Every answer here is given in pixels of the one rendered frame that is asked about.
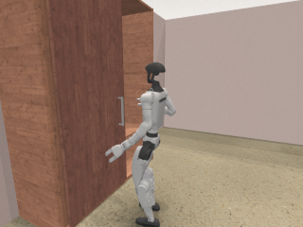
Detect wardrobe door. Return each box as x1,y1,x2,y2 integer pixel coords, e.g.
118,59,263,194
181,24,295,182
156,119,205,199
45,0,127,226
37,0,69,227

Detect right robot thigh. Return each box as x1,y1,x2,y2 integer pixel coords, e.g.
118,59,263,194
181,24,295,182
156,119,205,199
143,140,161,180

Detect robot torso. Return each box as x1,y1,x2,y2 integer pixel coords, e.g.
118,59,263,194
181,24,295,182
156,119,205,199
142,88,167,151

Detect left robot upper arm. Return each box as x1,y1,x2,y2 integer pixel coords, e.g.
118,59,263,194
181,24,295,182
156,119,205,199
140,92,154,131

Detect left robot hand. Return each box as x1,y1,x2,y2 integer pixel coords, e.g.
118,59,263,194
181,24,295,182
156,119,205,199
105,144,125,163

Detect right robot upper arm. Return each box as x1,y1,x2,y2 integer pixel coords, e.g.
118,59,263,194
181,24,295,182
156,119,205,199
163,88,176,116

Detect handle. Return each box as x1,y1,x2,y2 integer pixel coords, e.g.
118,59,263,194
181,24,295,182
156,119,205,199
118,96,124,126

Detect robot left forearm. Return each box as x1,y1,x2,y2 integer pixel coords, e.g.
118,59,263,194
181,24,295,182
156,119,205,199
121,122,149,150

